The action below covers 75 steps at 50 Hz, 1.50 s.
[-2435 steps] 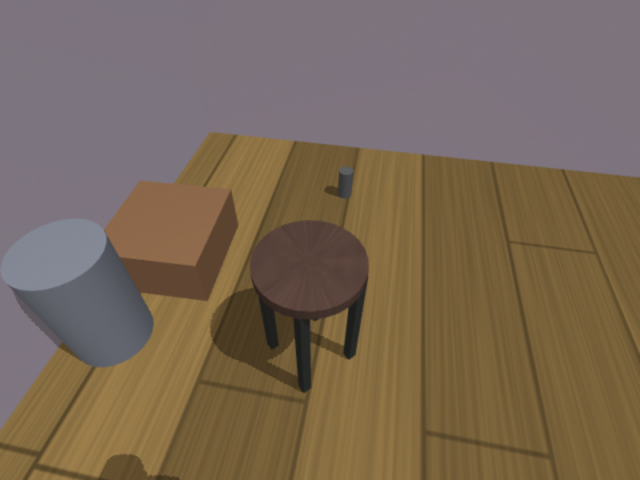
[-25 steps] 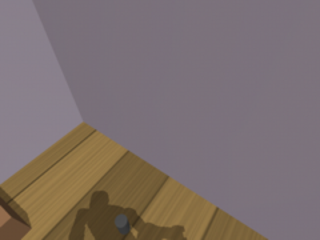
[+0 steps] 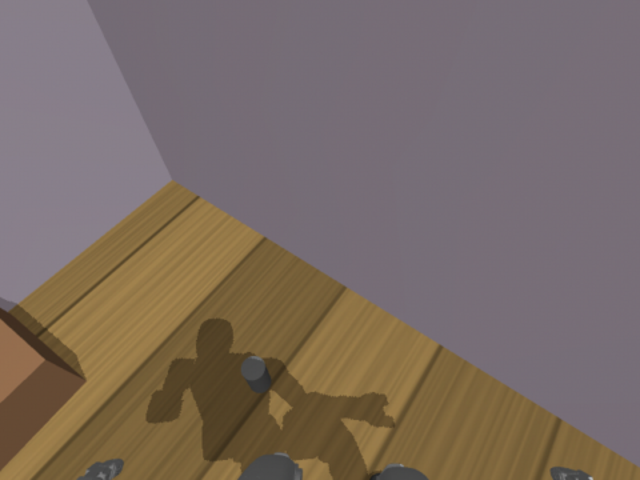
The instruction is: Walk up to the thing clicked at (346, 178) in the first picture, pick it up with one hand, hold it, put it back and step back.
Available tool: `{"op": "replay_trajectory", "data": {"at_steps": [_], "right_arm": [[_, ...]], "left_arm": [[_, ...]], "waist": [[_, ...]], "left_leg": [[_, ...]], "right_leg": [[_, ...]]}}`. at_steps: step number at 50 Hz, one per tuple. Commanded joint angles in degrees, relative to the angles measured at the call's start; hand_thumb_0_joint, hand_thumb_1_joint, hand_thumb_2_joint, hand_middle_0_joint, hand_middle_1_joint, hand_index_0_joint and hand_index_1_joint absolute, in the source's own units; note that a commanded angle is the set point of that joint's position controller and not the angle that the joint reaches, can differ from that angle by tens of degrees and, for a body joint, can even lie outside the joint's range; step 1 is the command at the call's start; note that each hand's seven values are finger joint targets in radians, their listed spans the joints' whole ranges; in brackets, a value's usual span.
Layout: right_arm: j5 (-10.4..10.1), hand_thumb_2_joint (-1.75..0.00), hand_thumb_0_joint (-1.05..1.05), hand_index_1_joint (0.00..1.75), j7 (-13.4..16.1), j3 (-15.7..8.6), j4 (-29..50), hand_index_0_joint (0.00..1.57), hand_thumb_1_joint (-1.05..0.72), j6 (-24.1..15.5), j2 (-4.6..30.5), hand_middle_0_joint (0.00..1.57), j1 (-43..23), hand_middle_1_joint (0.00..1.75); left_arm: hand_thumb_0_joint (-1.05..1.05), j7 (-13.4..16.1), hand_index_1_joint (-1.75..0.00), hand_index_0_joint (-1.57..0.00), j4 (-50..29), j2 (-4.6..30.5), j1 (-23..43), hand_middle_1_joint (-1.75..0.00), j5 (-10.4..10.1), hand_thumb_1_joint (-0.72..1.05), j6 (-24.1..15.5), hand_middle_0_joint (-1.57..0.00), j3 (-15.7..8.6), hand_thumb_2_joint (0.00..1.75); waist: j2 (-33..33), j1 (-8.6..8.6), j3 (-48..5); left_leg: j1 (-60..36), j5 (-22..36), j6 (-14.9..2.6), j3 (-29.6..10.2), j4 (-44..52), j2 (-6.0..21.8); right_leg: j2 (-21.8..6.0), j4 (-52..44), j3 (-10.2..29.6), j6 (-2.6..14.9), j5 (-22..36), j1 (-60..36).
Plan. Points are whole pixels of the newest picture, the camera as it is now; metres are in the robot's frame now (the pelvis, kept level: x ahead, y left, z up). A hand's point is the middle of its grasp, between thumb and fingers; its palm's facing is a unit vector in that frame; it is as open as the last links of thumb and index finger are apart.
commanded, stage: step back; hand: left
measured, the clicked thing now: (256, 375) +0.44 +0.20 -0.69
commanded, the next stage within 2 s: none
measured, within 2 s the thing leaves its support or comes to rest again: neither
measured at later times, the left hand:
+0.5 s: hand out of the picture +0.02 +0.29 -0.16, palm faces -0.07 -0.92 -0.40, open 7.4 cm
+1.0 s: hand out of the picture -0.09 +0.32 -0.15, palm faces -0.02 -0.93 -0.36, open 7.4 cm
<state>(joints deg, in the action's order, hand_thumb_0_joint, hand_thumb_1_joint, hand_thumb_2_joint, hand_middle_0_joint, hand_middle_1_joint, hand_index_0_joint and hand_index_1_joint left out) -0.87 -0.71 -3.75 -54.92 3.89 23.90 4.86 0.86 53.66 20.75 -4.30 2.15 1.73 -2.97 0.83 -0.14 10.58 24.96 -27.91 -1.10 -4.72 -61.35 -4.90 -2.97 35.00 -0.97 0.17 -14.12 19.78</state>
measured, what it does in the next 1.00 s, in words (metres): walks backwards: left foot, then right foot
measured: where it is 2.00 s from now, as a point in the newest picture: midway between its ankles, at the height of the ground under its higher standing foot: outside the picture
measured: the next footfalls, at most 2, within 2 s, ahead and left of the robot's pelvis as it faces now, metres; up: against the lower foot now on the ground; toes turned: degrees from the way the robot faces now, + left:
left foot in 0.10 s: -0.01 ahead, +0.13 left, +0.00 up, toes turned +0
right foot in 0.50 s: -0.08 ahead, -0.09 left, +0.00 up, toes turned +0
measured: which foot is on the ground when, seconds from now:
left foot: up 0.00-0.08, down 0.10-0.54, up 0.56-0.82, down 0.84-1.00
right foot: down 0.00-0.12, up 0.14-0.48, down 0.50-0.86, up 0.88-1.00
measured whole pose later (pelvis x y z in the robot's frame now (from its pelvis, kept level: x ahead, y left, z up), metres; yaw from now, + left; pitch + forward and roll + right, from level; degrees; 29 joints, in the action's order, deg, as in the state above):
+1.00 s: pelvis -0.22 +0.05 +0.00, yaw -2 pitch -3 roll -1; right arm 1.7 0.2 -1.9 -49.8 1.3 19.9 9.8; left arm 1.2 45.8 23.4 -7.5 0.5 3.9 -4.7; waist -2.9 0.2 10.3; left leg 16.5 -15.7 -1.8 -0.9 -34.9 -0.3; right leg 7.6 68.3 10.2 0.8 -28.9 28.0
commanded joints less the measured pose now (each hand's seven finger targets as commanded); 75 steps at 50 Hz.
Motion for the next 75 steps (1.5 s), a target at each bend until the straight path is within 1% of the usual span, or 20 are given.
{"op": "replay_trajectory", "data": {"at_steps": [1, 4, 6, 7, 11, 14, 20, 25, 28, 33, 40, 44, 47, 57, 62, 64, 65, 66, 69, 75], "right_arm": [[1.1, -0.90, 0.00, 0.30, 0.7, -1.8, 3.5, 0.20, -0.90, -1.3, 9.2, 0.20, 5.9, 0.30], [2.5, -0.90, 0.00, 0.30, 0.9, -2.2, 2.2, 0.20, -0.90, -2.4, 8.7, 0.20, 9.9, 0.30], [4.7, -0.90, 0.00, 0.30, 1.0, -4.0, 4.7, 0.20, -0.90, -3.0, 16.6, 0.20, 6.5, 0.30], [3.5, -0.90, 0.00, 0.30, 0.8, -4.8, 5.6, 0.20, -0.90, -3.2, 20.9, 0.20, 6.6, 0.30], [3.0, -0.90, 0.00, 0.30, 2.5, -2.6, 7.3, 0.20, -0.90, -3.4, 12.1, 0.20, -0.3, 0.30], [2.7, -0.90, 0.00, 0.30, 2.8, -2.5, 8.0, 0.20, -0.90, -3.4, 10.3, 0.20, 3.3, 0.30], [2.3, -0.90, 0.00, 0.30, 2.9, -3.2, 9.4, 0.20, -0.90, -3.2, 12.1, 0.20, 6.0, 0.30], [0.8, -0.90, 0.00, 0.30, 2.2, -2.2, 10.8, 0.20, -0.90, -2.2, 10.8, 0.20, 2.2, 0.30], [0.8, -0.90, 0.00, 0.30, 2.9, -2.4, 11.1, 0.20, -0.90, -1.4, 9.8, 0.20, -0.6, 0.30], [0.2, -0.90, 0.00, 0.30, 2.8, -1.3, 8.6, 0.20, -0.90, -2.6, 9.3, 0.20, 5.4, 0.30], [1.9, -0.90, 0.00, 0.30, 2.3, -1.9, 7.9, 0.20, -0.90, -3.6, 7.7, 0.20, 9.8, 0.30], [3.0, -0.90, 0.00, 0.30, 1.6, -4.9, 9.8, 0.20, -0.90, -4.2, 18.9, 0.20, 6.5, 0.30], [3.0, -0.90, 0.00, 0.30, 2.4, -2.8, 10.8, 0.20, -0.90, -4.5, 12.6, 0.20, 0.3, 0.30], [2.7, -0.90, 0.00, 0.30, 2.7, -4.0, 12.6, 0.20, -0.90, -4.0, 13.1, 0.20, 5.5, 0.30], [2.9, -0.90, 0.00, 0.30, 2.4, -4.3, 13.8, 0.20, -0.90, -2.3, 15.6, 0.20, -0.3, 0.30], [1.9, -0.90, 0.00, 0.30, 2.3, -2.3, 13.7, 0.20, -0.90, -1.9, 9.3, 0.20, 2.4, 0.30], [1.5, -0.90, 0.00, 0.30, 3.3, -2.6, 14.9, 0.20, -0.90, -2.1, 8.5, 0.20, -0.7, 0.30], [1.7, -0.90, 0.00, 0.30, 3.6, -3.6, 14.1, 0.20, -0.90, -2.0, 11.9, 0.20, -0.5, 0.30], [1.0, -0.90, 0.00, 0.30, 3.3, -2.5, 10.2, 0.20, -0.90, -2.6, 9.8, 0.20, 7.4, 0.30], [2.0, -0.90, 0.00, 0.30, 3.3, -1.3, 11.4, 0.20, -0.90, -3.3, 8.1, 0.20, 6.0, 0.30]], "left_arm": [[0.00, 1.6, -0.30, -0.20, -7.9, 15.4, 2.1, -0.30, 0.5, 0.90, -1.0, -0.20, -4.3, 0.90], [0.00, 0.9, -0.30, -0.20, -8.7, 15.9, 1.9, -0.30, -1.2, 0.90, 0.1, -0.20, -4.3, 0.90], [0.00, 0.9, -0.30, -0.20, -9.9, 9.6, -2.1, -0.30, -1.9, 0.90, 0.8, -0.20, -3.1, 0.90], [0.00, 1.8, -0.30, -0.20, -10.1, 12.2, 2.9, -0.30, -1.3, 0.90, 0.8, -0.20, -3.9, 0.90], [0.00, 1.9, -0.30, -0.20, -7.8, 11.7, -2.6, -0.30, -2.3, 0.90, 0.6, -0.20, -3.9, 0.90], [0.00, 1.4, -0.30, -0.20, -8.4, 11.5, -2.8, -0.30, -1.5, 0.90, 0.2, -0.20, -4.1, 0.90], [0.00, 0.8, -0.30, -0.20, -10.0, 10.9, -3.0, -0.30, -1.3, 0.90, -0.5, -0.20, -4.1, 0.90], [0.00, 0.6, -0.30, -0.20, -7.4, 11.3, -9.8, -0.30, -0.1, 0.90, -2.0, -0.20, -4.5, 0.90], [0.00, 0.4, -0.30, -0.20, -11.2, 20.3, -4.8, -0.30, 0.0, 0.90, -2.3, -0.20, -6.4, 0.90], [0.00, 1.0, -0.30, -0.20, -13.2, 13.2, -1.9, -0.30, -0.5, 0.90, -1.4, -0.20, -4.7, 0.90], [0.00, 0.7, -0.30, -0.20, -15.1, 14.6, -3.0, -0.30, -1.2, 0.90, 0.2, -0.20, -4.6, 0.90], [0.00, 1.7, -0.30, -0.20, -15.3, 13.2, 0.2, -0.30, -0.7, 0.90, 0.8, -0.20, -4.8, 0.90], [0.00, 1.3, -0.30, -0.20, -12.1, 12.3, -5.3, -0.30, -1.8, 0.90, 1.0, -0.20, -5.0, 0.90], [0.00, -0.2, -0.30, -0.20, -11.6, 11.7, -7.3, -0.30, -0.9, 0.90, 0.9, -0.20, -4.8, 0.90], [0.00, -1.5, -0.30, -0.20, -5.7, 11.1, -19.3, -0.30, -1.0, 0.90, 0.9, -0.20, -5.4, 0.90], [0.00, -1.3, -0.30, -0.20, -6.6, 15.5, -17.2, -0.30, 1.0, 0.90, 0.2, -0.20, -6.9, 0.90], [0.00, -1.2, -0.30, -0.20, -10.0, 23.5, -11.3, -0.30, 1.0, 0.90, 0.5, -0.20, -8.3, 0.90], [0.00, -0.8, -0.30, -0.20, -12.4, 24.0, -6.1, -0.30, 0.9, 0.90, 0.0, -0.20, -8.1, 0.90], [0.00, 0.0, -0.30, -0.20, -13.5, 15.1, 2.3, -0.30, 0.8, 0.90, -0.5, -0.20, -6.0, 0.90], [0.00, 1.3, -0.30, -0.20, -13.2, 13.9, -7.5, -0.30, 0.6, 0.90, -0.4, -0.20, -5.8, 0.90]], "waist": [[-11.4, 0.74, -15.0], [-9.1, -1.46, -14.8], [13.2, 0.73, -13.0], [13.9, -3.49, -13.5], [8.1, 1.98, -11.2], [6.6, -0.39, -12.8], [7.2, -2.37, -13.9], [4.1, 0.78, -16.9], [-13.9, 2.40, -9.8], [-7.7, 0.65, -10.9], [-11.0, -0.83, -15.3], [9.7, -3.25, -12.5], [5.3, 2.29, -8.8], [9.7, -2.10, -13.3], [12.4, 3.37, -14.9], [-4.5, 2.67, -10.2], [-20.0, 5.13, -7.5], [-16.6, 3.44, -3.3], [-8.9, -2.56, -4.6], [-11.3, 3.74, -10.8]], "left_leg": [[-1.2, -1.1, 0.52, 0.5, 14.9, 4.2], [-10.8, 14.9, 0.27, 6.1, 36.6, 2.7], [-19.1, 37.0, -5.62, -21.2, 41.4, 21.5], [-13.9, 44.3, -12.95, -25.9, 40.9, 25.9], [-18.6, 46.9, -8.78, -8.4, 34.4, 16.9], [-22.8, 51.1, -12.40, -9.0, 32.4, 18.7], [-24.7, 46.6, -13.80, -9.1, 30.6, 20.2], [-12.2, 33.2, -6.44, -3.6, 22.7, 14.9], [-0.3, -10.1, 0.83, -3.0, -5.6, 1.1], [1.1, -2.1, 2.24, -2.5, -4.7, -1.4], [-9.9, 12.8, 0.89, 6.1, 36.1, 2.6], [-9.1, 34.5, -15.27, -26.9, 42.0, 28.5], [-10.0, 37.4, -10.36, -11.5, 38.5, 20.1], [-18.9, 28.0, -13.58, -8.6, 36.9, 20.5], [-5.2, 12.3, -8.08, -6.9, 36.4, 18.8], [10.4, -1.4, -1.42, -2.1, 20.7, 6.3], [8.6, -6.5, 1.73, -0.1, 5.2, -1.6], [5.1, -5.4, 2.53, -6.6, -4.8, 1.6], [3.6, 2.9, 1.43, -4.5, -8.3, -2.2], [7.1, -2.8, 2.46, -0.6, 5.9, 1.5]], "right_leg": [[-13.8, -6.6, 12.4, 11.42, 20.0, -13.6], [-10.2, 1.9, 8.1, 8.07, 21.6, -10.4], [5.7, 16.5, 2.9, 1.68, -16.0, 9.5], [9.3, 25.0, 10.2, 0.67, -26.2, 8.6], [8.9, 35.4, 12.8, 1.26, -14.1, 13.3], [8.6, 35.1, 10.9, -1.17, -15.4, 11.8], [5.5, 16.3, 6.8, -1.39, -15.4, 6.6], [3.2, -10.9, 5.1, 1.88, 8.5, -13.0], [-20.6, -13.8, 34.6, 19.87, 25.7, -2.4], [-8.2, -7.0, 13.7, 12.67, 29.5, -8.4], [-7.5, 1.6, 13.2, 9.29, 25.7, -13.3], [9.5, 30.9, 13.2, 1.21, -24.2, 5.7], [9.6, 39.6, 14.3, 1.17, -15.9, 9.6], [6.0, 22.0, 7.8, -2.66, -15.7, 5.6], [3.1, -6.0, 0.9, 1.49, -6.6, -12.6], [-5.5, -15.3, 18.8, 4.85, -15.6, -13.4], [-19.7, -22.6, 34.7, 14.29, -20.1, 3.3], [-23.1, -24.2, 37.3, 17.31, -19.0, 12.1], [-9.3, -13.1, 12.7, 8.91, 4.2, 5.8], [-12.9, -6.4, 13.6, 12.14, 24.4, -16.8]]}}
